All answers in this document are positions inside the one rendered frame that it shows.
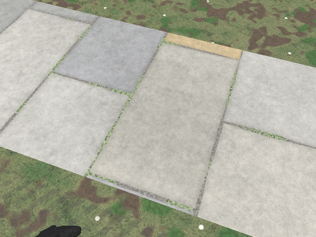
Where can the robot left hand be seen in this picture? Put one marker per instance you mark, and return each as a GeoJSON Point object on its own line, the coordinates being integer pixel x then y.
{"type": "Point", "coordinates": [61, 231]}

